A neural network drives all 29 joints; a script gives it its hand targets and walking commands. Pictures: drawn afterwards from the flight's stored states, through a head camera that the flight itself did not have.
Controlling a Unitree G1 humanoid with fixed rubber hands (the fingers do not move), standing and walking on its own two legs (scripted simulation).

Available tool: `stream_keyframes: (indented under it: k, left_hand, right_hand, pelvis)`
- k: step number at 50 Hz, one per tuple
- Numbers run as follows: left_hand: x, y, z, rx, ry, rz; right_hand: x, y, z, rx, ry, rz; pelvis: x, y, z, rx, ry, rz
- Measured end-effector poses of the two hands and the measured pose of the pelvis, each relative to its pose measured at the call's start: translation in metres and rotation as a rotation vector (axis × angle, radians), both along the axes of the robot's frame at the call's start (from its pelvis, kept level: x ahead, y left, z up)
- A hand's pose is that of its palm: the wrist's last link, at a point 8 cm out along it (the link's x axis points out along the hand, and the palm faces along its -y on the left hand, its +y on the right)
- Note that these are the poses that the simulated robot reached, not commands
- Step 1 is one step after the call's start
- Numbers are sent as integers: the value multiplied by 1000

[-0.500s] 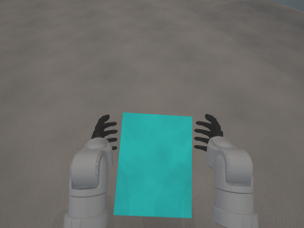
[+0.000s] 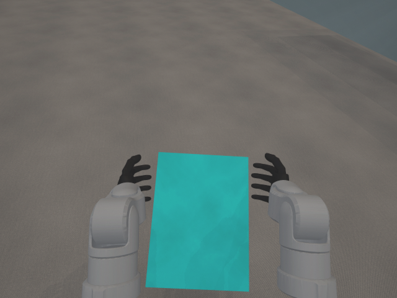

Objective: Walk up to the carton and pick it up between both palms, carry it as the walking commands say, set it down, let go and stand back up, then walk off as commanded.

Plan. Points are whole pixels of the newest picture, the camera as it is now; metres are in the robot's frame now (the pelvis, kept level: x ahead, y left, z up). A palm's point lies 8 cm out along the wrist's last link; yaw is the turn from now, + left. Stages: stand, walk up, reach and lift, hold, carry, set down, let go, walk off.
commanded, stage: carry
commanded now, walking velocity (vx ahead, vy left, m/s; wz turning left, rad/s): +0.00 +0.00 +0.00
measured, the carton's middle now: (199, 216) +0.30 +0.00 -0.01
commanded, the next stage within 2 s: hold in 0.84 s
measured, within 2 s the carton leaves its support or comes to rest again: neither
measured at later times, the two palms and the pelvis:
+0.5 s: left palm (125, 191) +0.27 +0.15 +0.11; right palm (271, 192) +0.28 -0.13 +0.11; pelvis +0.00 +0.00 +0.00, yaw +0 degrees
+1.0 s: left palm (132, 203) +0.30 +0.15 +0.03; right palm (262, 208) +0.29 -0.13 +0.03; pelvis +0.01 +0.00 +0.00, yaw +1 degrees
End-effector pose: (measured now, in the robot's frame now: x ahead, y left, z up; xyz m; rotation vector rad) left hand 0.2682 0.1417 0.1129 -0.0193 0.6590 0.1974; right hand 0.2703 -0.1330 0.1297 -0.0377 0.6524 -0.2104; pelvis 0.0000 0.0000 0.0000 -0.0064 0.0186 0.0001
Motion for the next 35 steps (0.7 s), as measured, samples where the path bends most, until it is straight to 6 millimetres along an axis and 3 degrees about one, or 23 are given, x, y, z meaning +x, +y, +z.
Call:
stream_keyframes:
  k: [5, 20, 35]
  left_hand:
    - [2, 9, 0, 2, 3, 21]
    - [3, 6, 2, 50, 18, 24]
    - [12, 9, -15, 25, 48, 21]
  right_hand:
    - [6, 9, 0, -1, 7, 20]
    - [8, 6, -13, 44, 26, 22]
    - [16, 8, -27, 32, 53, 28]
  pelvis:
    - [4, 4, 1, -5, 9, -1]
    - [4, 4, 1, -5, 7, -1]
    - [7, 5, 1, -6, 12, 0]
